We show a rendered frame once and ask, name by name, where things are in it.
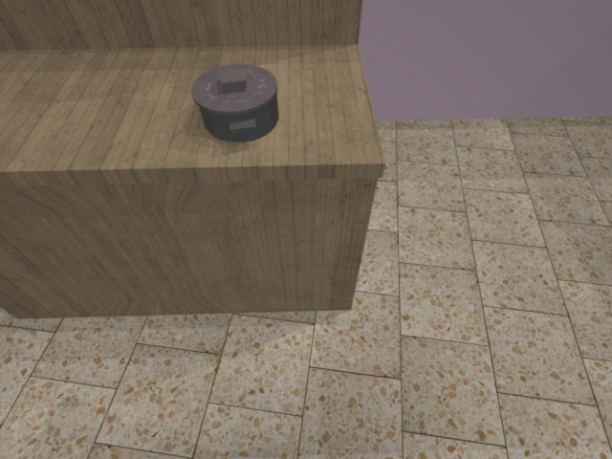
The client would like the knob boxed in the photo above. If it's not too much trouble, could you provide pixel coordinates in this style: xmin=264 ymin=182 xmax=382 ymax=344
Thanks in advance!
xmin=220 ymin=68 xmax=247 ymax=91

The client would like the lid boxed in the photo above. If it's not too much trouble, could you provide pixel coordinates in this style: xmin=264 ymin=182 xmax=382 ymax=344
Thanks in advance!
xmin=191 ymin=64 xmax=277 ymax=116

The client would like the pot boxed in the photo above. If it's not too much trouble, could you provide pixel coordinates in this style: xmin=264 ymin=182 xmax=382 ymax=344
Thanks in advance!
xmin=200 ymin=93 xmax=279 ymax=142

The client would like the table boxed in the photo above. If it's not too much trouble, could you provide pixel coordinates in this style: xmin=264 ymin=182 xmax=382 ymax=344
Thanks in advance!
xmin=0 ymin=0 xmax=385 ymax=319

